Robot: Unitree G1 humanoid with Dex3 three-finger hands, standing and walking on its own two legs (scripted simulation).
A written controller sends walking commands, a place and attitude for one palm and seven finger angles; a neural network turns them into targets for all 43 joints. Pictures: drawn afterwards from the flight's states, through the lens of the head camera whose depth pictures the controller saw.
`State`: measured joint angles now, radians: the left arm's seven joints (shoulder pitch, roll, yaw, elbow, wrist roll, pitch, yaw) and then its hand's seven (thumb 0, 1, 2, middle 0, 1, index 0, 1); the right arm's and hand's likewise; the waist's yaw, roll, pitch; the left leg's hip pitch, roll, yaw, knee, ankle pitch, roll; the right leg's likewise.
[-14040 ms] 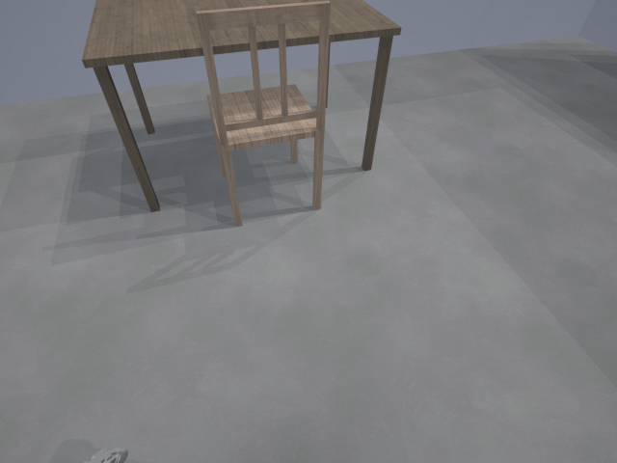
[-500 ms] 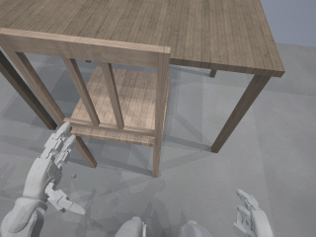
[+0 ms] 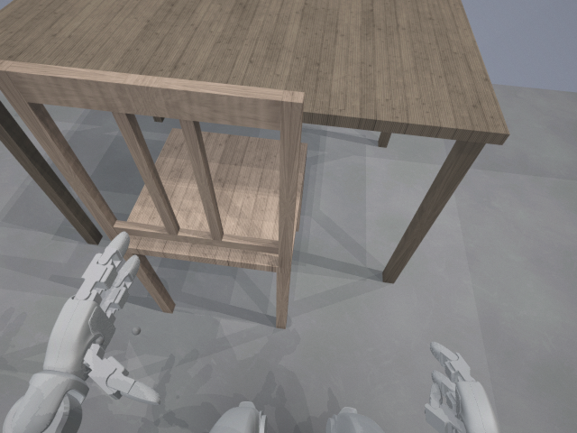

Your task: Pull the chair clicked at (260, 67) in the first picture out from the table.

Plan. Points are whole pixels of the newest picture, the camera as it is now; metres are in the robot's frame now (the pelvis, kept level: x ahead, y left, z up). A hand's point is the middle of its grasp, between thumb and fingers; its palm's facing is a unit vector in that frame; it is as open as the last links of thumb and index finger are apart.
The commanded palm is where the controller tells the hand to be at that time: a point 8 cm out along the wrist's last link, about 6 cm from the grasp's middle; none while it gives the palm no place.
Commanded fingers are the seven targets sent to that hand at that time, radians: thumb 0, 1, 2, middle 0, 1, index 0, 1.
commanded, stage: aim the fingers beside a spindle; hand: left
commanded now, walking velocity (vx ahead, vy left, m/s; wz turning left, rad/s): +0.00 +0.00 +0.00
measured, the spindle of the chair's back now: (153, 182) +0.51 +0.27 -0.01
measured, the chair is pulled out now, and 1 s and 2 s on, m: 0.00 0.00 0.00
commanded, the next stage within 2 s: none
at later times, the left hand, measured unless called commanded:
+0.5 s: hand (162, 301) +0.28 +0.19 +0.02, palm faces -0.09 -0.99 -0.06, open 16.9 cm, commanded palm +0.27 +0.24 +0.02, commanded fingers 0.00 -0.50 0.30 -0.06 -0.08 -0.06 -0.08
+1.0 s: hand (180, 280) +0.32 +0.18 +0.00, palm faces -0.10 -0.99 -0.05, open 16.9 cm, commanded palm +0.31 +0.23 +0.00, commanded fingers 0.00 -0.50 0.30 -0.06 -0.08 -0.06 -0.08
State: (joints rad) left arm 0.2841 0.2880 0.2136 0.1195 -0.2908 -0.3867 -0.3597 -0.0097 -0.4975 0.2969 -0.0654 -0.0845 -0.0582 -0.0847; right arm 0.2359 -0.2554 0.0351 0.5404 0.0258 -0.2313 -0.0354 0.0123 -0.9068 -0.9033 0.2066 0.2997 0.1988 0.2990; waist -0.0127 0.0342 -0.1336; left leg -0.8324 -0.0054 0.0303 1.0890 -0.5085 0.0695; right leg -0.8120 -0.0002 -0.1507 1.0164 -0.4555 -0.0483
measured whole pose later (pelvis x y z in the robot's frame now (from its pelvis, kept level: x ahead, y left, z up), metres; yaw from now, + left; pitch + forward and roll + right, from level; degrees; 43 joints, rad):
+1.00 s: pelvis +0.00 -0.01 -0.02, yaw -1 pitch +20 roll -2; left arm -0.07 0.29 0.21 0.41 -0.25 -0.42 -0.33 -0.01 -0.50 0.30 -0.06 -0.08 -0.06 -0.08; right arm 0.23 -0.28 0.03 0.57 0.02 -0.18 -0.02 0.01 -0.91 -0.90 0.21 0.30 0.20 0.30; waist -0.03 0.03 -0.15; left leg -1.00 0.00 0.04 1.19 -0.54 0.06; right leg -0.99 0.00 -0.14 1.14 -0.50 -0.06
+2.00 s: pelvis -0.01 +0.00 -0.04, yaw -1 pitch +22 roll -3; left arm -0.24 0.31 0.24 0.58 -0.22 -0.44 -0.31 -0.01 -0.50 0.30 -0.06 -0.08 -0.06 -0.08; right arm 0.23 -0.28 0.03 0.57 0.01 -0.12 -0.01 0.01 -0.91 -0.90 0.21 0.30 0.20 0.30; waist -0.05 0.03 -0.16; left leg -1.10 0.00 0.04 1.27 -0.56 0.07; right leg -1.09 0.00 -0.14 1.20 -0.50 -0.05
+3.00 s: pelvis +0.00 +0.00 -0.03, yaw -2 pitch +22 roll -3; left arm -0.16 0.28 0.22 0.46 -0.21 -0.45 -0.30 -0.01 -0.50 0.30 -0.06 -0.08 -0.06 -0.08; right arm 0.23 -0.27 0.02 0.58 0.01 -0.12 -0.01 0.01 -0.91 -0.90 0.21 0.30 0.20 0.30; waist -0.05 0.03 -0.15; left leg -1.08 0.01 0.05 1.25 -0.56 0.07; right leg -1.07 0.00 -0.14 1.19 -0.50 -0.06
